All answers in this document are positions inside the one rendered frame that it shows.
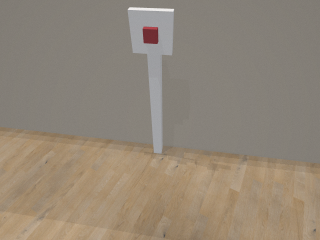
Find panel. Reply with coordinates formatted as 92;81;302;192
127;7;174;154

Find button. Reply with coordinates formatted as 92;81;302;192
142;26;159;44

